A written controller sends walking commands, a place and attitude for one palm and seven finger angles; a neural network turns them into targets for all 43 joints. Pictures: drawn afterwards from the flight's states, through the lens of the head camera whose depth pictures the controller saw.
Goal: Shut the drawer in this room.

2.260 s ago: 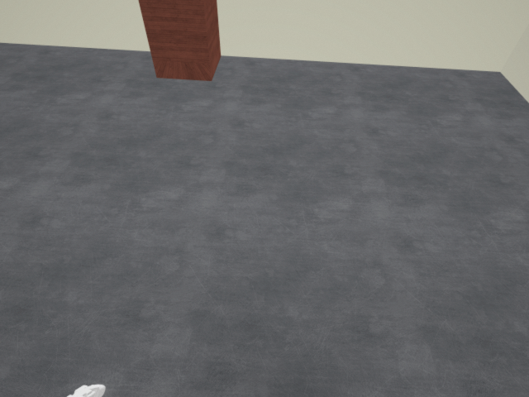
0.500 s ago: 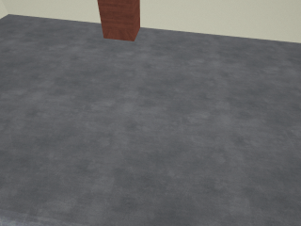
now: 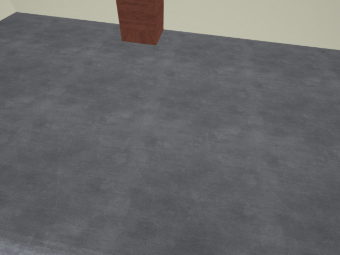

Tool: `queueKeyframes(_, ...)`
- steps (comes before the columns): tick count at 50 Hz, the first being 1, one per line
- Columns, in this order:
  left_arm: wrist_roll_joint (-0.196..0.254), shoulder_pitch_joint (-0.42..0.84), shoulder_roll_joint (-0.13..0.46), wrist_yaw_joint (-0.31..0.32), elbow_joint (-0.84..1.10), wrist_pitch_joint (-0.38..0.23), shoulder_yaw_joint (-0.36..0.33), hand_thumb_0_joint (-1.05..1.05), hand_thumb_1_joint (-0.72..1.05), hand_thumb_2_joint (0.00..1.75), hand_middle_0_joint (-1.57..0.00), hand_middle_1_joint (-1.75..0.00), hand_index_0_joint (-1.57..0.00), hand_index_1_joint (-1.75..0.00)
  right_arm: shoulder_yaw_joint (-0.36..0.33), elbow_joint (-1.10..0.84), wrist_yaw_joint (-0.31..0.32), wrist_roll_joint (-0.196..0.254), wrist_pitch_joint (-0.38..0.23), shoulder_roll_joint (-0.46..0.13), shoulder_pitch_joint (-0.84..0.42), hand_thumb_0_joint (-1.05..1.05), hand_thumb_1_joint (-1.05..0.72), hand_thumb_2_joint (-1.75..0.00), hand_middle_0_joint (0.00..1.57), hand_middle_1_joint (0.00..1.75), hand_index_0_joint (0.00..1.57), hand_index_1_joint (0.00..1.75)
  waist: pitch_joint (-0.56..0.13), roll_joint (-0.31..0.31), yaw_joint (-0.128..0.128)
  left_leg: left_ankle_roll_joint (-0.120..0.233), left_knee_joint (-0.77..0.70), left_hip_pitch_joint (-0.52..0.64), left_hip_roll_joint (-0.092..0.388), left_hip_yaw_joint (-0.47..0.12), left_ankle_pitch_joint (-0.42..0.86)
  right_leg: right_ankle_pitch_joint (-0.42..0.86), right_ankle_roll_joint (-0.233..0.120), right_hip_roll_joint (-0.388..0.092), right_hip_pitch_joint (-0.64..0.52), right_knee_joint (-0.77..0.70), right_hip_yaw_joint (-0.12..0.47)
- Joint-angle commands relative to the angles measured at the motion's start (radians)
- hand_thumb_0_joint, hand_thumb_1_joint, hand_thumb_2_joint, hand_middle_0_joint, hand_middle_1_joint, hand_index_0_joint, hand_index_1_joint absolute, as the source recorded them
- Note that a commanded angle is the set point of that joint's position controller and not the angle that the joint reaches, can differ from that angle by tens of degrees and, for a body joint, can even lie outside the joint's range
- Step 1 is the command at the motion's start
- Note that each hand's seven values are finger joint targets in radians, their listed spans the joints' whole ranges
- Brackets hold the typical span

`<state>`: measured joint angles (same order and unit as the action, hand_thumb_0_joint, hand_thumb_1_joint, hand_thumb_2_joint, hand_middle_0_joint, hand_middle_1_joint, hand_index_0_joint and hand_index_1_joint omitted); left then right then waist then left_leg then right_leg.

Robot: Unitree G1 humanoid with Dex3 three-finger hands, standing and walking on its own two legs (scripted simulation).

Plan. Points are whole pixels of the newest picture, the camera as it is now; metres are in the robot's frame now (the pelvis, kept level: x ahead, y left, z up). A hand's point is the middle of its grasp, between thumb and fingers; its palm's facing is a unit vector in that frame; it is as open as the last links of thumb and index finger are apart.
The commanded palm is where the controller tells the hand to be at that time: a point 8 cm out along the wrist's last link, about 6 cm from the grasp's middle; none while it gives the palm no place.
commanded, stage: turn or walk to find it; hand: left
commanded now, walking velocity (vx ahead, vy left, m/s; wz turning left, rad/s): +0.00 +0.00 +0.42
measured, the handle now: out of the picture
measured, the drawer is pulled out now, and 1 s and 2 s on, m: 0.22 0.22 0.22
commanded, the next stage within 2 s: stand and wait in 1.66 s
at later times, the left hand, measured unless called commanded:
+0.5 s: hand out of the picture +0.06 +0.20 -0.15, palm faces +0.20 -0.94 -0.26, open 7.4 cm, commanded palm none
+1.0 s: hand out of the picture -0.12 +0.15 -0.19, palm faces +0.47 -0.85 -0.23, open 7.4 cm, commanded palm none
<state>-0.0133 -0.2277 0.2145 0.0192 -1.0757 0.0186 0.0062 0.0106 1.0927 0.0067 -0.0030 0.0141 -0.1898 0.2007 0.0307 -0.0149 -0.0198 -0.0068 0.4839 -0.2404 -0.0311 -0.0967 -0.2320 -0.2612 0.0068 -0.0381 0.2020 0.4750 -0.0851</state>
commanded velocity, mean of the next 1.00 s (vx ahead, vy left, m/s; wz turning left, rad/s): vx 0.00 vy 0.00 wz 0.42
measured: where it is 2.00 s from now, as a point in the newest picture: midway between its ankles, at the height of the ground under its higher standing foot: outside the picture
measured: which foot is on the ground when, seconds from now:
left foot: down 0.00-0.54, up 0.56-0.96, down 0.98-1.00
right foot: down 0.00-0.24, up 0.26-0.52, down 0.54-0.98, up 1.00-1.00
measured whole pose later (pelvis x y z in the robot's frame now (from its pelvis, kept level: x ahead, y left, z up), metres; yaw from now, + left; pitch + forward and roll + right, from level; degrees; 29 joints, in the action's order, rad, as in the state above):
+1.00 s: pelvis -0.02 -0.01 -0.02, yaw +26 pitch +1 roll +1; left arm -0.02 -0.35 0.22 0.02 -0.98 0.03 -0.03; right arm -0.05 0.96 -0.01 -0.01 0.05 -0.23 0.12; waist 0.08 -0.05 -0.03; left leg 0.01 0.60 -0.27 0.00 0.07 -0.31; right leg -0.46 0.02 -0.11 0.23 0.72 -0.18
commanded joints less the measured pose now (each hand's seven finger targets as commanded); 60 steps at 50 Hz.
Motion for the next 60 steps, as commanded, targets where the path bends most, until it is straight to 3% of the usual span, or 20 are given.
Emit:
queueKeyframes(1,0.002,-0.044,0.124,0.016,0.041,-0.012,-0.038,0.00,0.90,0.90,-0.20,-0.30,-0.20,-0.30,-0.031,-0.056,0.008,-0.006,-0.014,-0.138,0.022,0.00,-0.90,-0.90,0.20,0.30,0.20,0.30,0.007,0.016,0.003,0.034,-0.073,-0.115,0.096,-0.074,0.131,0.012,-0.016,-0.107,-0.065,-0.084,0.090)
queueKeyframes(8,-0.007,-0.002,0.170,0.022,0.118,0.000,-0.075,0.00,0.90,0.90,-0.20,-0.30,-0.20,-0.30,-0.062,-0.110,0.006,-0.012,0.012,-0.121,0.077,0.00,-0.90,-0.90,0.20,0.30,0.20,0.30,-0.036,-0.090,0.029,0.020,0.180,-0.116,0.064,0.034,0.042,0.001,-0.103,-0.268,0.034,-0.093,0.123)
queueKeyframes(10,-0.008,0.023,0.158,0.020,0.140,0.004,-0.078,0.00,0.90,0.90,-0.20,-0.30,-0.20,-0.30,-0.067,-0.118,0.003,-0.015,0.010,-0.123,0.094,0.00,-0.90,-0.90,0.20,0.30,0.20,0.30,-0.033,-0.038,0.041,0.030,0.126,-0.083,0.097,0.013,0.077,0.004,-0.082,-0.237,0.085,-0.009,0.053)
queueKeyframes(12,-0.001,0.041,0.118,0.017,0.158,0.011,-0.076,0.00,0.90,0.90,-0.20,-0.30,-0.20,-0.30,-0.076,-0.135,0.001,-0.023,0.002,-0.177,0.117,0.00,-0.90,-0.90,0.20,0.30,0.20,0.30,-0.005,0.208,0.056,0.102,-0.109,-0.139,0.194,-0.317,0.162,-0.115,0.005,-0.041,0.107,0.246,-0.042)
queueKeyframes(13,0.000,0.035,0.097,0.020,0.174,0.012,-0.075,0.00,0.90,0.90,-0.20,-0.30,-0.20,-0.30,-0.083,-0.141,0.010,-0.021,-0.004,-0.210,0.119,0.00,-0.90,-0.90,0.20,0.30,0.20,0.30,-0.006,0.303,0.050,0.171,-0.217,-0.100,0.262,-0.490,0.215,-0.262,0.019,0.027,0.171,0.402,-0.005)
queueKeyframes(14,-0.002,0.026,0.100,0.022,0.177,0.012,-0.075,0.00,0.90,0.90,-0.20,-0.30,-0.20,-0.30,-0.087,-0.144,0.019,-0.019,-0.004,-0.217,0.118,0.00,-0.90,-0.90,0.20,0.30,0.20,0.30,-0.029,0.276,0.047,0.214,-0.228,-0.051,0.280,-0.524,0.228,-0.316,0.012,0.017,0.218,0.506,0.071)
queueKeyframes(22,0.011,0.029,0.069,0.010,0.208,0.000,-0.067,0.00,0.90,0.90,-0.20,-0.30,-0.20,-0.30,-0.105,-0.164,0.020,-0.025,0.015,-0.219,0.106,0.00,-0.90,-0.90,0.20,0.30,0.20,0.30,-0.131,0.170,0.045,0.189,-0.112,0.104,0.176,-0.400,0.369,-0.221,0.027,0.068,0.155,0.239,0.095)
queueKeyframes(25,0.012,-0.062,0.100,0.016,0.195,-0.005,-0.079,0.00,0.90,0.90,-0.20,-0.30,-0.20,-0.30,-0.110,-0.190,0.008,-0.016,0.022,-0.205,0.062,0.00,-0.90,-0.90,0.20,0.30,0.20,0.30,-0.122,0.150,0.001,0.101,-0.070,-0.083,0.098,-0.324,0.169,-0.007,0.025,0.057,-0.110,-0.073,0.076)
queueKeyframes(26,0.001,-0.084,0.162,0.022,0.192,-0.011,-0.093,0.00,0.90,0.90,-0.20,-0.30,-0.20,-0.30,-0.107,-0.201,0.001,-0.008,0.024,-0.157,0.063,0.00,-0.90,-0.90,0.20,0.30,0.20,0.30,-0.102,0.002,-0.008,0.045,0.056,-0.263,0.033,-0.229,-0.025,-0.043,-0.012,-0.086,-0.247,-0.164,0.203)
queueKeyframes(27,-0.015,-0.061,0.254,0.027,0.214,-0.017,-0.110,0.00,0.90,0.90,-0.20,-0.30,-0.20,-0.30,-0.099,-0.232,-0.001,-0.009,0.024,-0.105,0.073,0.00,-0.90,-0.90,0.20,0.30,0.20,0.30,-0.054,-0.251,-0.006,-0.024,0.299,-0.431,-0.081,-0.020,-0.230,-0.083,-0.113,-0.362,-0.246,-0.255,0.491)
queueKeyframes(28,-0.007,-0.023,0.251,0.025,0.243,-0.012,-0.099,0.00,0.90,0.90,-0.20,-0.30,-0.20,-0.30,-0.116,-0.235,0.000,-0.025,0.026,-0.157,0.043,0.00,-0.90,-0.90,0.20,0.30,0.20,0.30,-0.022,-0.189,-0.007,-0.019,0.480,-0.391,-0.032,-0.028,-0.281,-0.056,-0.162,-0.429,-0.056,-0.256,0.465)
queueKeyframes(32,-0.005,0.066,0.133,0.017,0.247,-0.024,-0.069,0.00,0.90,0.90,-0.20,-0.30,-0.20,-0.30,-0.111,-0.171,-0.018,-0.020,0.043,-0.131,0.077,0.00,-0.90,-0.90,0.20,0.30,0.20,0.30,0.081,-0.134,0.065,-0.036,0.708,-0.346,0.017,0.035,-0.107,0.209,-0.120,-0.230,0.061,-0.197,0.185)
queueKeyframes(40,-0.014,-0.155,0.165,0.025,0.181,-0.028,-0.077,0.00,0.90,0.90,-0.20,-0.30,-0.20,-0.30,-0.079,-0.197,-0.016,-0.013,0.039,-0.106,-0.084,0.00,-0.90,-0.90,0.20,0.30,0.20,0.30,-0.010,-0.139,-0.023,-0.056,0.495,-0.319,0.042,0.126,-0.187,0.693,-0.157,-0.265,-0.197,-0.063,0.112)
queueKeyframes(45,-0.020,-0.164,0.196,0.023,0.156,-0.019,-0.089,0.00,0.90,0.90,-0.20,-0.30,-0.20,-0.30,-0.065,-0.203,-0.015,-0.004,0.023,-0.104,-0.104,0.00,-0.90,-0.90,0.20,0.30,0.20,0.30,-0.045,-0.186,-0.024,-0.022,0.200,-0.145,0.027,0.194,-0.175,0.769,-0.135,-0.273,-0.186,0.017,0.070)
queueKeyframes(47,-0.009,-0.122,0.195,0.020,0.150,-0.018,-0.091,0.00,0.90,0.90,-0.20,-0.30,-0.20,-0.30,-0.071,-0.183,-0.011,-0.008,0.014,-0.130,-0.017,0.00,-0.90,-0.90,0.20,0.30,0.20,0.30,-0.077,-0.145,0.038,-0.001,-0.022,0.043,0.032,0.193,0.013,0.686,-0.079,-0.251,-0.100,0.144,0.011)
queueKeyframes(48,-0.001,-0.125,0.170,0.016,0.167,-0.015,-0.089,0.00,0.90,0.90,-0.20,-0.30,-0.20,-0.30,-0.085,-0.172,-0.011,-0.017,0.002,-0.195,0.053,0.00,-0.90,-0.90,0.20,0.30,0.20,0.30,-0.145,0.004,0.070,0.046,-0.089,0.243,0.153,0.071,0.295,0.446,-0.023,-0.197,0.051,0.322,-0.048)
queueKeyframes(49,0.003,-0.148,0.107,0.008,0.197,-0.012,-0.075,0.00,0.90,0.90,-0.20,-0.30,-0.20,-0.30,-0.108,-0.166,-0.009,-0.014,0.000,-0.290,0.087,0.00,-0.90,-0.90,0.20,0.30,0.20,0.30,-0.169,0.307,0.065,0.189,-0.075,0.381,0.415,-0.246,0.752,-0.311,0.048,-0.067,0.319,0.534,-0.067)
queueKeyframes(50,-0.006,-0.087,0.115,0.018,0.212,0.002,-0.070,0.00,0.90,0.90,-0.20,-0.30,-0.20,-0.30,-0.110,-0.153,-0.002,-0.001,0.007,-0.295,0.121,0.00,-0.90,-0.90,0.20,0.30,0.20,0.30,-0.163,0.212,0.086,0.245,-0.077,0.302,0.448,-0.218,0.802,-0.410,0.047,-0.061,0.320,0.619,0.031)
queueKeyframes(54,-0.005,-0.053,0.104,0.002,0.170,0.014,-0.081,0.00,0.90,0.90,-0.20,-0.30,-0.20,-0.30,-0.084,-0.190,0.015,-0.011,-0.003,-0.203,-0.039,0.00,-0.90,-0.90,0.20,0.30,0.20,0.30,-0.043,0.159,0.027,0.185,-0.126,0.113,0.284,-0.088,0.490,-0.204,0.061,-0.076,0.311,0.654,0.068)
queueKeyframes(60,-0.006,-0.030,0.090,-0.002,0.191,0.021,-0.080,0.00,0.90,0.90,-0.20,-0.30,-0.20,-0.30,-0.096,-0.203,0.007,-0.015,-0.002,-0.212,-0.028,0.00,-0.90,-0.90,0.20,0.30,0.20,0.30,-0.025,0.139,0.035,0.187,-0.155,0.069,0.251,-0.117,0.341,-0.167,0.074,-0.046,0.266,0.489,0.047)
